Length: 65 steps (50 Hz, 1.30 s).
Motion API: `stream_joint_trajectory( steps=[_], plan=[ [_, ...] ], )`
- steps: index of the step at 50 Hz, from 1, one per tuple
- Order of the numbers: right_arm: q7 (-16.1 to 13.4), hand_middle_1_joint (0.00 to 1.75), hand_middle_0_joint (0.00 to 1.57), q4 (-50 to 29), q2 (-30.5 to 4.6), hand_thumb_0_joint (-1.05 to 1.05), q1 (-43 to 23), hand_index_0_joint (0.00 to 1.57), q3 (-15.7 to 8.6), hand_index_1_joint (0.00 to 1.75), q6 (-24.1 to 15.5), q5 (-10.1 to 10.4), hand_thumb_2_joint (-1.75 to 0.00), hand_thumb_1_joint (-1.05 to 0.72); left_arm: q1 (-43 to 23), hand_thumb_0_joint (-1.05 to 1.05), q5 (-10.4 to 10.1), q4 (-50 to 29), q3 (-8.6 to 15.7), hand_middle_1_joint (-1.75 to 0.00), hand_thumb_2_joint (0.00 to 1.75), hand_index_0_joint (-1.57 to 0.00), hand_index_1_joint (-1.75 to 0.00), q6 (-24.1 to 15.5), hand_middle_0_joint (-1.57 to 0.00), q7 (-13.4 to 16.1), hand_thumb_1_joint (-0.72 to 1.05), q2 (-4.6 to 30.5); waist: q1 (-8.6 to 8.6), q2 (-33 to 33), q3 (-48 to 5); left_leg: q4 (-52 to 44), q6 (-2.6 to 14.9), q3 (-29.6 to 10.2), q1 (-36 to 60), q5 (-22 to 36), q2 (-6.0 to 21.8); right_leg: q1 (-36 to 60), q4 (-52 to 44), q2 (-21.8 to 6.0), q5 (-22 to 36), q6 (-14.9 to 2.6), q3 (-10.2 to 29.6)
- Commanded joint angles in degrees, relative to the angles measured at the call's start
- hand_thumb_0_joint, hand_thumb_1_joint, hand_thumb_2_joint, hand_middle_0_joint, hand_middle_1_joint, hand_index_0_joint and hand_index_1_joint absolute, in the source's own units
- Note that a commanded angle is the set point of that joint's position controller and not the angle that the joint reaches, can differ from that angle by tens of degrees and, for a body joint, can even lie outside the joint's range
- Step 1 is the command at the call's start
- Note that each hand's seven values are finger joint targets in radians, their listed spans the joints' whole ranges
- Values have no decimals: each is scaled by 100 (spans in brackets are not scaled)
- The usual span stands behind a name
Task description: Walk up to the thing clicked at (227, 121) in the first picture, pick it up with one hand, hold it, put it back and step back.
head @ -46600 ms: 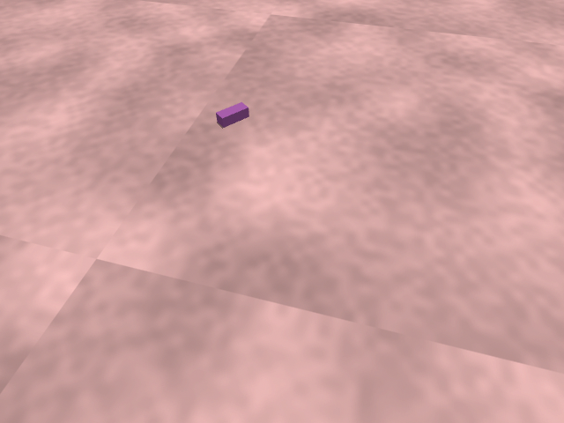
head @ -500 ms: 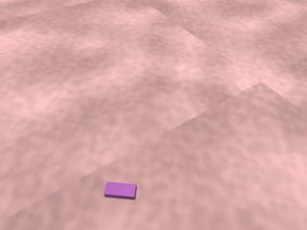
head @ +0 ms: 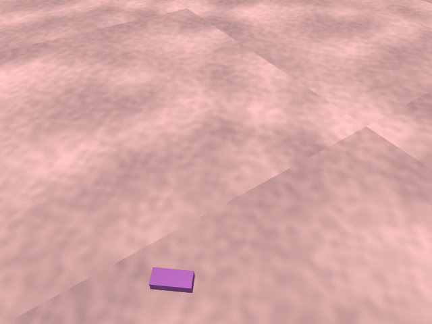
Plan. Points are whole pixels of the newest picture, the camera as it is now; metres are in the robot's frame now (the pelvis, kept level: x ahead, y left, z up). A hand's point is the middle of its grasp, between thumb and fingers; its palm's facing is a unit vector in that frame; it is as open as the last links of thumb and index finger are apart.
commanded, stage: stand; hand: left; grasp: from above
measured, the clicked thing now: (172, 280) +0.43 +0.24 -0.75
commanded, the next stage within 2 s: step back in 1.58 s
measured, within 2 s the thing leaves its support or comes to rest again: neither
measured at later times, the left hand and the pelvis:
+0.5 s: hand out of the picture +0.06 +0.24 -0.16, palm faces +0.02 -0.94 -0.34, open 7.4 cm; pelvis +0.00 -0.01 +0.00, yaw +0 degrees
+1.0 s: hand out of the picture +0.07 +0.23 -0.16, palm faces +0.02 -0.94 -0.34, open 7.4 cm; pelvis +0.00 -0.02 +0.00, yaw +0 degrees
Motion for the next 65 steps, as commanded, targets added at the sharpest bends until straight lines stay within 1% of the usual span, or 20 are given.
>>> stream_joint_trajectory(
  steps=[1,2,4,6,10,13,18,20,25,26,27,31,33,39,40,43,47,51,60,65],
  plan=[
    [-50,30,20,-296,-1117,0,-164,20,-154,30,-113,22,-90,-90,-235,0,-8,-274,202,-30,90,-20,-30,-153,-20,43,90,1135,-52,-4,-304,-398,195,-367,-55,955,528,-30,-495,-448,775,-206,404],
    [-57,30,20,-270,-1104,0,-142,20,-143,30,-122,25,-90,-90,-222,0,-19,-260,208,-30,90,-20,-30,-155,-20,45,90,1147,-42,16,-345,-402,179,-362,-41,1046,528,44,-477,-463,907,-203,420],
    [-60,30,20,-265,-1134,0,-196,20,-137,30,-113,23,-90,-90,-210,0,-15,-204,206,-30,90,-20,-30,-133,-20,33,90,1153,-39,31,-246,-492,170,-361,-60,716,503,-60,-514,-423,614,-202,382],
    [-57,30,20,-260,-1168,0,-223,20,-126,30,-116,25,-90,-90,-243,0,-20,-198,201,-30,90,-20,-30,-129,-20,18,90,1159,-26,83,-226,-510,183,-382,-103,675,535,-63,-536,-422,561,-229,388],
    [-36,30,20,-256,-1199,0,-239,20,-103,30,-131,37,-90,-90,-278,0,-14,-211,190,-30,90,-20,-30,-154,-20,2,90,1170,-47,29,-258,-490,165,-370,-21,881,550,-82,-561,-422,703,-207,393],
    [-40,30,20,-217,-1224,0,-194,20,-90,30,-119,29,-90,-90,-361,0,-21,-198,205,-30,90,-20,-30,-143,-20,-8,90,1236,-77,77,-237,-561,145,-373,-147,605,543,-50,-583,-429,443,-223,423],
    [-37,30,20,-215,-1255,0,-206,20,-63,30,-139,34,-90,-90,-365,0,-37,-208,206,-30,90,-20,-30,-155,-20,-20,90,1270,-70,-5,-385,-504,171,-364,-34,1094,589,32,-537,-465,932,-238,433],
    [-36,30,20,-187,-1266,0,-209,20,-49,30,-146,35,-90,-90,-367,0,-44,-193,189,-30,90,-20,-30,-152,-20,-28,90,1226,-62,46,-361,-528,156,-379,-21,1022,597,21,-518,-438,800,-234,395],
    [-45,30,20,-195,-1323,0,-215,20,-52,30,-149,44,-90,-90,-366,0,-51,-202,192,-30,90,-20,-30,-165,-20,-33,90,1256,-70,-14,-493,-441,166,-340,98,1385,631,64,-495,-479,1148,-235,411],
    [-40,30,20,-161,-1292,0,-175,20,-32,30,-145,47,-90,-90,-367,0,-65,-190,184,-30,90,-20,-30,-159,-20,-35,90,1253,-82,63,-460,-490,148,-340,27,1336,612,80,-511,-463,1079,-235,399],
    [-36,30,20,-146,-1318,0,-155,20,-31,30,-148,51,-90,-90,-361,0,-65,-185,178,-30,90,-20,-30,-151,-20,-42,90,1237,-96,100,-396,-568,135,-338,-63,995,589,52,-555,-443,806,-228,400],
    [-29,30,20,-154,-1354,0,-245,20,-44,30,-144,49,-90,-90,-390,0,-54,-189,185,-30,90,-20,-30,-144,-20,-56,90,1270,-84,36,-316,-588,149,-369,-35,755,612,-89,-585,-445,597,-254,426],
    [-19,30,20,-163,-1355,0,-235,20,-41,30,-150,47,-90,-90,-389,0,-59,-222,182,-30,90,-20,-30,-160,-20,-55,90,1280,-78,41,-414,-547,164,-377,-19,1050,637,-12,-566,-461,760,-258,412],
    [-10,30,20,-146,-1385,0,-272,20,-50,30,-143,46,-90,-90,-391,0,-66,-227,170,-30,90,-20,-30,-171,-20,-69,90,1301,-86,43,-332,-604,143,-366,-72,744,621,-88,-638,-464,526,-259,447],
    [-8,30,20,-163,-1362,0,-305,20,-49,30,-149,39,-90,-90,-388,0,-59,-234,172,-30,90,-20,-30,-173,-20,-68,90,1313,-73,-2,-375,-577,144,-382,-29,916,636,-86,-606,-460,626,-272,420],
    [1,30,20,-150,-1376,0,-278,20,-35,30,-147,49,-90,-90,-412,0,-70,-234,172,-30,90,-20,-30,-182,-20,-75,90,1304,-95,70,-374,-600,142,-358,-100,798,615,-47,-607,-470,628,-256,453],
    [0,30,20,-179,-1377,0,-300,20,-32,30,-166,57,-90,-90,-383,0,-78,-246,177,-30,90,-20,-30,-201,-20,-66,90,1332,-67,-21,-559,-506,162,-363,78,1386,662,63,-511,-499,1121,-260,416],
    [-6,30,20,-162,-1381,0,-244,20,-21,30,-162,54,-90,-90,-398,0,-87,-254,174,-30,90,-20,-30,-193,-20,-69,90,1338,-89,-22,-558,-501,143,-335,92,1477,657,70,-492,-490,1270,-267,397],
    [13,30,20,-161,-1397,0,-269,20,-13,30,-142,57,-90,-90,-365,0,-77,-235,164,-30,90,-20,-30,-185,-20,-91,90,1369,-104,-23,-308,-640,126,-343,13,782,639,-170,-634,-458,576,-266,443],
    [21,30,20,-184,-1419,0,-276,20,-14,30,-160,63,-90,-90,-367,0,-77,-279,159,-30,90,-20,-30,-218,-20,-94,90,1372,-106,21,-484,-553,133,-329,72,1168,669,-28,-586,-495,1006,-267,463]
  ],
)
